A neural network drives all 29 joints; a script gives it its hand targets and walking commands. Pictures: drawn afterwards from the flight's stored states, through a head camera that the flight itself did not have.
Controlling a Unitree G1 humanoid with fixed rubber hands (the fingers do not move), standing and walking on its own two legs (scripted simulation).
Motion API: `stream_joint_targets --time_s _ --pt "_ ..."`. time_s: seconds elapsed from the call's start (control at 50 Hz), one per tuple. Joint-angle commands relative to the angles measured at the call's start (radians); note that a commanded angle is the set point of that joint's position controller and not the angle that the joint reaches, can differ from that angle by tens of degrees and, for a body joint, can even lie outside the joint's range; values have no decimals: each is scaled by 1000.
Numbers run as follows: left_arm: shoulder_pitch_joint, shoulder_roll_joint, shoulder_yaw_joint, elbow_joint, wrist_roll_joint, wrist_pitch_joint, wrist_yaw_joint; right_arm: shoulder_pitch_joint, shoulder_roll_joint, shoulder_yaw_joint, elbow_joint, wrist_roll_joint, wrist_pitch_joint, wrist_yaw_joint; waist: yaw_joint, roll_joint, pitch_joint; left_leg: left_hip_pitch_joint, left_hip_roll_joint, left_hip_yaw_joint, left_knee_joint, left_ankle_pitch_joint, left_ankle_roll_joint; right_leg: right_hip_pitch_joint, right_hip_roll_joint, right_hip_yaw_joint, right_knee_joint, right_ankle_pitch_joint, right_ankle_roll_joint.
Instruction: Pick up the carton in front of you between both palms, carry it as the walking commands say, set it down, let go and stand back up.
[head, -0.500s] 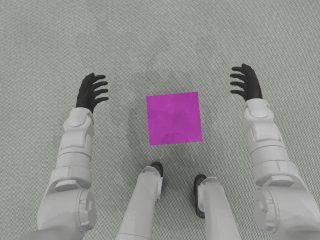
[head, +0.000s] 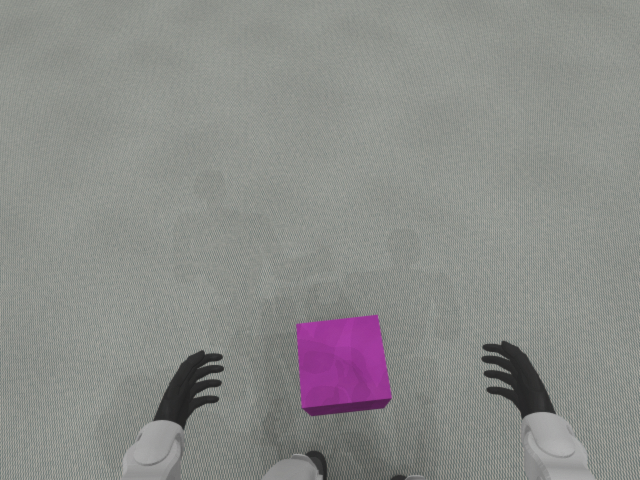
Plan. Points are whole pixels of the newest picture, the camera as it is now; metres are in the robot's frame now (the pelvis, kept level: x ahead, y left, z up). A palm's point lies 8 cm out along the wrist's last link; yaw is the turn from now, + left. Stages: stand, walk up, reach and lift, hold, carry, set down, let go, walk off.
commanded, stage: let go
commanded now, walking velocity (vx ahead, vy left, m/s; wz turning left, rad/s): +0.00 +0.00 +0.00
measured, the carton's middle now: (342, 368) +0.35 +0.04 -0.64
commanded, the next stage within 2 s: stand in 0.60 s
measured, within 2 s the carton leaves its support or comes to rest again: neither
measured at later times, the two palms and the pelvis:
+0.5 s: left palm (183, 427) +0.17 +0.21 -0.05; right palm (589, 458) +0.17 -0.25 -0.05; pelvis +0.01 -0.02 +0.01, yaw +0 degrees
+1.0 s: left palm (131, 449) +0.14 +0.29 -0.09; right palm out of the picture +0.13 -0.29 -0.07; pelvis +0.01 +0.01 +0.01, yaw +0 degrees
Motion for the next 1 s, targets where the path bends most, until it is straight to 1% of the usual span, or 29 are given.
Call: stream_joint_targets --time_s 0.0,0.06,0.12,0.2,0.32,0.44,0.46,0.48,0.52,0.58,0.6,0.62,0.64,0.66,0.68,0.7,0.82,0.98 --pt "53 95 11 -107 -4 -13 6 56 -91 -7 -109 10 -18 11 -21 -44 -238 436 -10 26 -82 377 -28 154 34 -61 -133 290 5" --pt "73 106 5 -115 4 7 3 110 -96 9 -129 20 0 25 -33 -68 -144 455 -21 40 -128 294 -22 229 22 -47 -183 291 12" --pt "70 116 6 -122 14 36 -2 136 -102 21 -148 31 29 40 -43 -70 -62 481 -30 53 -151 220 -20 258 14 -41 -217 255 18" --pt "61 131 17 -120 29 81 -9 139 -103 35 -171 43 70 56 -41 -69 28 528 -42 65 -148 162 -22 237 -5 -35 -247 187 14" --pt "71 129 25 -115 48 132 -10 127 -112 37 -190 43 116 65 -30 -43 78 564 -44 66 -136 171 -22 245 -8 -37 -245 188 8" --pt "68 123 25 -132 53 145 -8 136 -120 24 -192 29 133 66 -40 -44 62 588 -41 57 -137 220 -18 287 9 -45 -222 259 8" --pt "33 152 26 -195 67 196 17 197 -120 16 -135 48 104 44 -52 -24 1 562 -66 65 -108 208 -27 341 12 -41 -184 360 10" --pt "54 143 14 -173 61 207 28 186 -123 27 -147 44 98 35 -54 -51 5 547 -61 60 -106 208 -23 337 14 -44 -172 387 14" --pt "62 132 6 -176 57 215 40 167 -125 35 -157 46 94 30 -45 -52 9 521 -59 59 -101 214 -23 335 16 -45 -165 381 12" --pt "62 124 -3 -175 50 224 49 151 -129 35 -164 45 95 28 -41 -49 22 506 -53 53 -103 221 -23 326 22 -49 -167 346 4" --pt "36 234 31 -45 53 153 86 146 -238 13 -13 -5 76 -7 -37 -127 54 377 60 6 -75 231 -24 258 -34 -29 -149 231 24" --pt "56 235 31 -33 61 120 95 162 -253 5 -1 -7 65 -20 -43 -109 26 379 63 -6 -78 203 -15 281 -40 -9 -151 179 21" --pt "53 223 26 -16 63 99 94 152 -250 8 21 -8 56 -23 -50 -76 19 370 64 -8 -89 154 -11 270 -44 5 -160 117 13" --pt "46 216 23 0 65 84 93 144 -250 10 40 -10 47 -25 -51 -51 21 361 67 -16 -100 115 -6 267 -45 11 -165 83 7" --pt "43 208 23 15 65 72 92 132 -245 12 55 -9 40 -26 -51 -33 21 349 71 -25 -107 88 -3 269 -44 10 -159 76 2" --pt "40 211 23 31 65 63 88 117 -248 13 69 -7 34 -24 -48 -19 5 345 76 -33 -112 91 1 286 -45 8 -150 96 0" --pt "48 243 18 114 62 36 90 99 -274 13 144 -1 14 -23 -51 9 -34 372 95 -56 -114 220 9 326 -56 18 -139 201 -2" --pt "55 273 6 202 63 22 95 95 -313 16 216 3 9 -26 -54 4 -28 400 105 -72 -125 264 16 339 -67 25 -154 231 -4"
